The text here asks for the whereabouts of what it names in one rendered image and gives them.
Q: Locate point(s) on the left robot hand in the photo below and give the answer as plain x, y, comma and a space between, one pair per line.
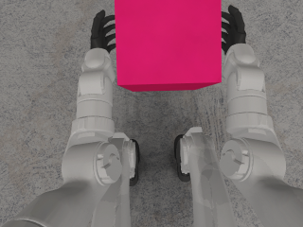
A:
98, 32

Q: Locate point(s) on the carton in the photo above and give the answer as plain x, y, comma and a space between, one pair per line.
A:
168, 45

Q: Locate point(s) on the right robot forearm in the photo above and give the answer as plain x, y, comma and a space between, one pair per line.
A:
246, 96

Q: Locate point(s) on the robot left upper arm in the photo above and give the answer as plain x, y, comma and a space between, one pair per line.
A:
88, 170

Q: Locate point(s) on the right robot hand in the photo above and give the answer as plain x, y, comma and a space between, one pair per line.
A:
235, 29

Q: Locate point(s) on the left robot forearm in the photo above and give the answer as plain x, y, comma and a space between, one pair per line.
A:
93, 121

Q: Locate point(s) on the robot left foot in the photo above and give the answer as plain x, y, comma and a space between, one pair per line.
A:
133, 180

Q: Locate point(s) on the left robot thigh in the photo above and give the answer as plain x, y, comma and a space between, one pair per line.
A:
113, 210

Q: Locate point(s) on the robot right upper arm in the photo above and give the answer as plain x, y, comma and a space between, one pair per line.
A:
257, 168

